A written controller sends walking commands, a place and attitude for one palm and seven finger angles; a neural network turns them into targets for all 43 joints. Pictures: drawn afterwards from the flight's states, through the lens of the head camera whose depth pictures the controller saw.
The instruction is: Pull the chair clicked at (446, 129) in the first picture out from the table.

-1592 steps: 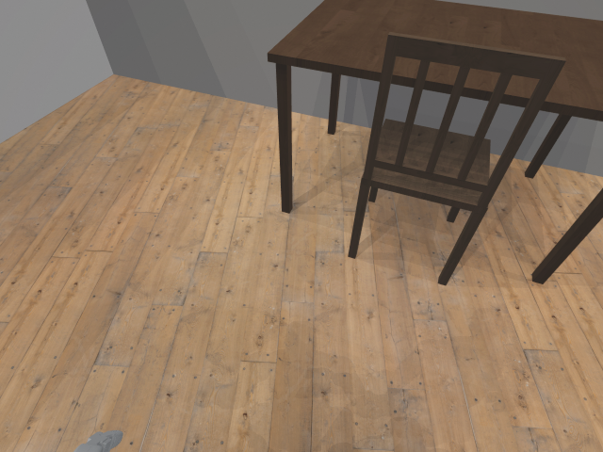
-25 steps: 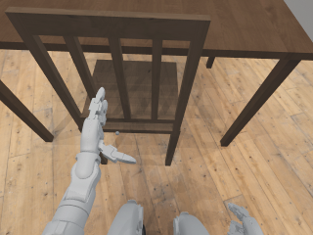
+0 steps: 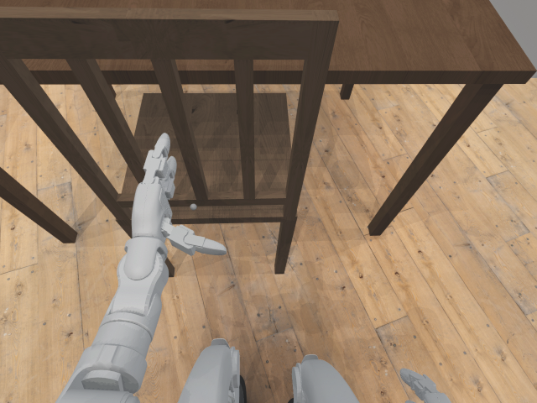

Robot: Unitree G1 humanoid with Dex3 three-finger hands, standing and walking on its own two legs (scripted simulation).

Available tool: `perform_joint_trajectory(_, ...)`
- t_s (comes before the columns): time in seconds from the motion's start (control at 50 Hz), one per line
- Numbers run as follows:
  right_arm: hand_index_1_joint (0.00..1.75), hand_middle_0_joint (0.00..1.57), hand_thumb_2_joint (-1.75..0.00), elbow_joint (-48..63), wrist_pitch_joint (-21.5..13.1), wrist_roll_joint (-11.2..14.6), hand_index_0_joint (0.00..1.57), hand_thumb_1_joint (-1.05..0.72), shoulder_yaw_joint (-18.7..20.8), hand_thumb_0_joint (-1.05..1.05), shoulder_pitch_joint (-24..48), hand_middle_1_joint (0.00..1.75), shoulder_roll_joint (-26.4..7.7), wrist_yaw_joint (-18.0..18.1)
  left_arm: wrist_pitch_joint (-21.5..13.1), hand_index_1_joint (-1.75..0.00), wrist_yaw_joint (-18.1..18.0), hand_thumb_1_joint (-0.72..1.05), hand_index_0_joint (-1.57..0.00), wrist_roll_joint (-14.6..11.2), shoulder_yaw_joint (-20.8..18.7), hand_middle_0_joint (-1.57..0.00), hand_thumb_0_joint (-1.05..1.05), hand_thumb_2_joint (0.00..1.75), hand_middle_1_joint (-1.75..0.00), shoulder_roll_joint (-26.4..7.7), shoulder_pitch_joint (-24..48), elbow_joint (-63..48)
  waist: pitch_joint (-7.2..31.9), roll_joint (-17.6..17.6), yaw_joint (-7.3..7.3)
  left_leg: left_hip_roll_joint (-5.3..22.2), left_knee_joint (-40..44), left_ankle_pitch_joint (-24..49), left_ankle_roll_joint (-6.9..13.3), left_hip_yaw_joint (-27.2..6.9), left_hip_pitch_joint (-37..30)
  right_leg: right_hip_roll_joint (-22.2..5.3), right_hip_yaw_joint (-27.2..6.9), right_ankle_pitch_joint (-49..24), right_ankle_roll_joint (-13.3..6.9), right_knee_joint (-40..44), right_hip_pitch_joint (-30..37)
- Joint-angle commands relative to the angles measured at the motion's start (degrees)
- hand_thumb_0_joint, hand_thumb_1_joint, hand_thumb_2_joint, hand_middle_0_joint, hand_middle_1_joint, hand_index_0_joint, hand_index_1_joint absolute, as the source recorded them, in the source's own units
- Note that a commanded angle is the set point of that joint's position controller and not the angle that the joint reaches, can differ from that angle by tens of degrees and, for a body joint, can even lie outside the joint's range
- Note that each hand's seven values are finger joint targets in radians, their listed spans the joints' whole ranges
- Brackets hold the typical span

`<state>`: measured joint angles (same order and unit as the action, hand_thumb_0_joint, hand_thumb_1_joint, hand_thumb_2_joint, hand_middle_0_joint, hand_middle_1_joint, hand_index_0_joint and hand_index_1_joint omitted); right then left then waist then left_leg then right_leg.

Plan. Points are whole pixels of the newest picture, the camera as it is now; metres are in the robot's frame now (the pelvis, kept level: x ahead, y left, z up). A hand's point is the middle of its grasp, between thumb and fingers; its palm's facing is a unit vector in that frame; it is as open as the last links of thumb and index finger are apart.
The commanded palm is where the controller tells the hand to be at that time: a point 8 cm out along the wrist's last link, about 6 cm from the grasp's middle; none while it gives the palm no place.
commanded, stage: push the fingers through the gap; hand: left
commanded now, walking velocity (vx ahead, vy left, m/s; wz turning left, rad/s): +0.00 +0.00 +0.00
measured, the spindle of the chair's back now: (187, 144) +0.51 +0.13 +0.04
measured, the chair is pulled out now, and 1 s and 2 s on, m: -0.02 -0.02 -0.01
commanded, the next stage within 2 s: hook a spindle and tug to test in 0.94 s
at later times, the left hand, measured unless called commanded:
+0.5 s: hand (198, 175) +0.45 +0.11 +0.03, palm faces +0.02 -1.00 -0.04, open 16.9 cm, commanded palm +0.43 +0.16 +0.02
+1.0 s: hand (199, 171) +0.46 +0.11 +0.03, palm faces +0.03 -1.00 -0.03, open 16.9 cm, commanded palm +0.43 +0.16 +0.02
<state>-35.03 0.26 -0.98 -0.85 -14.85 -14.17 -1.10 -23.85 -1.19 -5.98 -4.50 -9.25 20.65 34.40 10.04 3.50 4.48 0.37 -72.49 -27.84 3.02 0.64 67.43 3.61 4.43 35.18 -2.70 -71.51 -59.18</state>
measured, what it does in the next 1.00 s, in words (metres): stands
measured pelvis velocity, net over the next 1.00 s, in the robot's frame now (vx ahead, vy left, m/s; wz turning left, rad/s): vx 0.00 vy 0.00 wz -0.02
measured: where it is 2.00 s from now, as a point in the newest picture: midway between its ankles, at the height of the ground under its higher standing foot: outside the picture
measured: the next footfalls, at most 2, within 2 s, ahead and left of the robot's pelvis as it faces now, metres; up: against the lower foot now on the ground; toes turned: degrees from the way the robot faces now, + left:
none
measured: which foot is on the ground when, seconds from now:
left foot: down 0.00-1.00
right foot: down 0.00-1.00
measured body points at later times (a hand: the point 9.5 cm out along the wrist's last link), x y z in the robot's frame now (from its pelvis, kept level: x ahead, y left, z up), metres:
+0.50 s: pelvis +0.00 +0.00 -0.01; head +0.12 +0.01 +0.43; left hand +0.44 +0.16 +0.03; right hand +0.07 -0.25 -0.13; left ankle +0.06 +0.09 -0.62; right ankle -0.01 -0.10 -0.62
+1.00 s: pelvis +0.00 +0.00 -0.01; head +0.13 +0.01 +0.43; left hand +0.45 +0.16 +0.03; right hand +0.05 -0.25 -0.13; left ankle +0.06 +0.09 -0.62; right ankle -0.01 -0.10 -0.62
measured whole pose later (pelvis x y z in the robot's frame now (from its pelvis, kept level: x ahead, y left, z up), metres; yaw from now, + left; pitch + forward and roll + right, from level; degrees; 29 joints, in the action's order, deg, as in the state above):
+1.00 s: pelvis +0.00 +0.00 -0.01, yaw -1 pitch +25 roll -4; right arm -36.7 2.9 -2.2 -0.5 -17.0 -13.9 -3.3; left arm -29.0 -3.1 -2.7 -11.5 -11.7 36.5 51.4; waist 10.2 3.7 7.4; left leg 0.8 -73.4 -27.6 3.2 0.8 71.2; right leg 4.1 4.2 34.7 -2.6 -72.3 -63.1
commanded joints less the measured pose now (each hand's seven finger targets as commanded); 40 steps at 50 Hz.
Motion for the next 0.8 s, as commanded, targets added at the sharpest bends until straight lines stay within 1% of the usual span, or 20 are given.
perform_joint_trajectory(0.0, 0.30, 0.20, -0.90, 4.12, -2.48, -0.43, 0.20, -0.90, 3.02, 0.00, -3.20, 0.30, -7.76, 0.09, -6.54, -0.08, -1.65, -0.50, -0.06, 0.92, -2.50, -0.06, 0.00, 0.30, -0.08, -7.03, 21.51, -10.20, 22.65, -2.32, 2.52, 0.05, 5.38, 17.27, -1.25, -5.02, -23.86, -0.49, -3.97, -20.48, 1.01, 10.20, 2.59)
perform_joint_trajectory(0.02, 0.30, 0.20, -0.90, 4.05, -2.31, -0.52, 0.20, -0.90, 3.01, 0.00, -3.28, 0.30, -7.72, -0.14, -6.23, -0.08, -1.63, -0.50, -0.06, 1.34, -2.10, -0.06, 0.00, 0.30, -0.08, -6.09, 20.37, -7.15, 20.99, -2.18, 2.57, -0.10, 5.42, 15.84, -1.17, -4.69, -22.44, -0.39, -4.09, -19.26, 0.99, 10.63, 2.20)
perform_joint_trajectory(0.08, 0.30, 0.20, -0.90, 3.90, -1.60, -0.46, 0.20, -0.90, 2.91, 0.00, -3.60, 0.30, -8.09, -0.33, -5.45, -0.08, -1.05, -0.50, -0.06, 2.10, -3.89, -0.06, 0.00, 0.30, -0.08, -7.87, 21.93, -1.24, 19.74, -2.68, 2.67, -0.35, 4.87, 13.49, -0.98, -3.99, -19.22, -0.55, -4.86, -17.90, 1.06, 10.99, 2.17)
perform_joint_trajectory(0.12, 0.30, 0.20, -0.90, 4.27, -1.33, -0.40, 0.20, -0.90, 3.02, 0.00, -3.91, 0.30, -8.20, -0.47, -5.17, -0.08, -0.40, -0.50, -0.06, 1.83, -3.67, -0.06, 0.00, 0.30, -0.08, -7.57, 24.07, -1.24, 21.85, -1.03, 2.58, -0.37, 5.15, 14.06, -1.09, -4.11, -20.95, -0.54, -4.88, -18.11, 0.94, 11.00, 2.11)
perform_joint_trajectory(0.14, 0.30, 0.20, -0.90, 4.60, -1.39, -0.39, 0.20, -0.90, 3.12, 0.00, -4.11, 0.30, -8.31, -0.57, -5.25, -0.08, -0.05, -0.50, -0.06, 1.53, -3.15, -0.06, 0.00, 0.30, -0.08, -7.20, 25.55, -2.79, 23.72, 1.84, 2.49, -0.25, 5.40, 15.71, -1.24, -4.56, -23.54, -0.46, -4.45, -18.73, 0.70, 10.43, 1.37)
perform_joint_trajectory(0.18, 0.30, 0.20, -0.90, 4.99, -1.15, -0.37, 0.20, -0.90, 3.24, 0.00, -4.26, 0.30, -8.32, -0.65, -5.49, -0.08, 0.08, -0.50, -0.06, 0.68, -4.31, -0.06, 0.00, 0.30, -0.08, -8.16, 25.99, -4.95, 26.98, 2.30, 1.87, -0.07, 5.78, 18.60, -1.54, -4.80, -26.59, -0.38, -4.14, -20.87, 0.60, 10.25, 2.51)
perform_joint_trajectory(0.22, 0.30, 0.20, -0.90, 4.97, -1.13, -0.43, 0.20, -0.90, 3.29, 0.00, -4.51, 0.30, -8.19, -0.65, -5.94, -0.08, -0.19, -0.50, -0.06, 0.48, -3.68, -0.06, 0.00, 0.30, -0.08, -7.65, 27.87, -6.16, 28.05, 1.88, 2.50, 0.08, 5.72, 20.14, -1.52, -5.05, -27.67, -0.26, -4.02, -22.09, 0.73, 10.14, 2.50)
perform_joint_trajectory(0.32, 0.30, 0.20, -0.90, 2.81, -1.00, -0.80, 0.20, -0.90, 3.29, 0.00, -5.74, 0.30, -8.36, -0.60, -6.97, -0.08, -1.73, -0.50, -0.06, 1.82, -5.15, -0.06, 0.00, 0.30, -0.08, -9.10, 33.14, -1.13, 24.31, -1.43, 4.43, 0.22, 4.82, 16.77, -1.14, -5.26, -23.87, -0.03, -3.99, -19.19, 1.12, 10.19, 0.19)
perform_joint_trajectory(0.36, 0.30, 0.20, -0.90, 2.79, -1.00, -0.94, 0.20, -0.90, 3.29, 0.00, -5.80, 0.30, -8.28, -0.79, -7.43, -0.08, -1.95, -0.50, -0.06, 2.55, -5.45, -0.06, 0.00, 0.30, -0.08, -9.22, 33.67, 0.10, 24.69, 1.14, 3.92, 0.00, 4.80, 16.51, -1.29, -5.04, -24.05, -0.18, -4.08, -18.40, 0.89, 9.92, -0.46)
perform_joint_trajectory(0.42, 0.30, 0.20, -0.90, 2.60, -0.53, -1.09, 0.20, -0.90, 3.27, 0.00, -6.39, 0.30, -8.44, -1.05, -6.98, -0.08, -1.80, -0.50, -0.06, 2.64, -6.96, -0.06, 0.00, 0.30, -0.08, -10.13, 32.98, 4.13, 24.81, -1.03, 3.91, -0.13, 4.60, 16.51, -1.18, -4.69, -22.42, -0.05, -4.28, -19.34, 0.95, 10.10, 0.87)
perform_joint_trajectory(0.44, 0.30, 0.20, -0.90, 2.75, -0.45, -1.09, 0.20, -0.90, 3.30, 0.00, -6.63, 0.30, -8.62, -1.05, -7.14, -0.08, -1.59, -0.50, -0.06, 2.83, -7.21, -0.06, 0.00, 0.30, -0.08, -10.47, 33.41, 4.32, 25.83, -0.02, 3.75, -0.04, 4.68, 17.36, -1.26, -4.96, -23.06, -0.09, -4.05, -19.69, 0.83, 9.43, 0.46)
perform_joint_trajectory(0.46, 0.30, 0.20, -0.90, 2.75, -0.23, -1.05, 0.20, -0.90, 3.21, 0.00, -6.56, 0.30, -8.42, -1.25, -6.84, -0.08, -1.38, -0.50, -0.06, 3.03, -6.31, -0.06, 0.00, 0.30, -0.08, -9.43, 33.99, 5.69, 25.18, 1.08, 3.95, -0.01, 4.81, 16.66, -1.33, -4.96, -23.31, -0.09, -3.94, -18.67, 0.85, 9.65, -0.69)
perform_joint_trajectory(0.52, 0.30, 0.20, -0.90, 2.35, 0.21, -1.17, 0.20, -0.90, 3.17, 0.00, -7.37, 0.30, -8.65, -1.31, -6.67, -0.08, -1.23, -0.50, -0.06, 3.06, -7.04, -0.06, 0.00, 0.30, -0.08, -10.06, 38.07, 8.18, 23.94, -0.58, 4.97, 0.07, 4.51, 14.63, -1.07, -5.16, -21.68, 0.04, -4.02, -16.62, 0.95, 10.07, -1.52)
perform_joint_trajectory(0.54, 0.30, 0.20, -0.90, 2.39, 0.18, -1.18, 0.20, -0.90, 3.18, 0.00, -7.48, 0.30, -8.62, -1.34, -6.96, -0.08, -1.15, -0.50, -0.06, 3.01, -6.89, -0.06, 0.00, 0.30, -0.08, -9.96, 39.11, 8.21, 23.69, 0.75, 5.05, 0.01, 4.56, 14.90, -1.06, -5.13, -21.92, 0.06, -4.10, -16.66, 0.84, 10.04, -1.88)
perform_joint_trajectory(0.6, 0.30, 0.20, -0.90, 3.10, 0.31, -1.29, 0.20, -0.90, 3.30, 0.00, -7.48, 0.30, -8.76, -1.42, -8.23, -0.08, -1.34, -0.50, -0.06, 2.35, -10.48, -0.06, 0.00, 0.30, -0.08, -13.57, 37.64, 4.64, 29.07, 1.33, 3.18, -0.07, 4.56, 17.81, -1.26, -4.65, -23.30, 0.09, -4.68, -20.10, 0.79, 9.51, 1.83)
perform_joint_trajectory(0.64, 0.30, 0.20, -0.90, 3.49, 0.35, -1.26, 0.20, -0.90, 3.45, 0.00, -7.66, 0.30, -8.61, -1.63, -8.94, -0.08, -1.28, -0.50, -0.06, 2.41, -9.12, -0.06, 0.00, 0.30, -0.08, -12.18, 37.40, 2.62, 31.21, 1.64, 3.47, 0.03, 4.79, 20.23, -1.32, -5.05, -25.62, 0.16, -4.23, -22.21, 0.76, 8.88, 2.19)
perform_joint_trajectory(0.7, 0.30, 0.20, -0.90, 2.86, 0.88, -1.17, 0.20, -0.90, 3.54, 0.00, -8.02, 0.30, -8.50, -1.97, -8.31, -0.08, -1.25, -0.50, -0.06, 3.12, -7.43, -0.06, 0.00, 0.30, -0.08, -10.44, 35.75, 4.60, 27.92, 1.47, 4.09, 0.23, 5.06, 18.10, -1.32, -4.96, -25.09, 0.29, -3.92, -19.82, 0.92, 9.80, 0.26)
perform_joint_trajectory(0.72, 0.30, 0.20, -0.90, 2.66, 1.12, -1.08, 0.20, -0.90, 3.44, 0.00, -8.14, 0.30, -8.52, -1.96, -7.93, -0.08, -1.27, -0.50, -0.06, 3.31, -6.55, -0.06, 0.00, 0.30, -0.08, -9.67, 36.20, 5.97, 25.71, -0.42, 4.86, 0.22, 5.21, 16.60, -1.11, -4.98, -23.76, 0.29, -3.94, -18.82, 1.02, 10.40, 0.02)
perform_joint_trajectory(0.76, 0.30, 0.20, -0.90, 2.33, 1.26, -1.09, 0.20, -0.90, 3.41, 0.00, -8.29, 0.30, -8.72, -1.88, -7.72, -0.08, -1.54, -0.50, -0.06, 3.60, -6.91, -0.06, 0.00, 0.30, -0.08, -9.99, 37.56, 7.09, 24.54, 0.70, 5.03, 0.26, 5.24, 15.68, -1.07, -5.20, -23.46, 0.24, -3.78, -17.45, 0.94, 10.35, -1.47)
perform_joint_trajectory(0.78, 0.30, 0.20, -0.90, 2.03, 1.34, -1.05, 0.20, -0.90, 3.48, 0.00, -8.36, 0.30, -8.87, -1.81, -7.62, -0.08, -1.70, -0.50, -0.06, 3.36, -7.72, -0.06, 0.00, 0.30, -0.08, -10.56, 37.63, 7.80, 24.06, -0.10, 5.07, 0.25, 5.19, 14.95, -1.03, -5.14, -22.88, 0.24, -3.91, -16.87, 0.98, 10.71, -1.39)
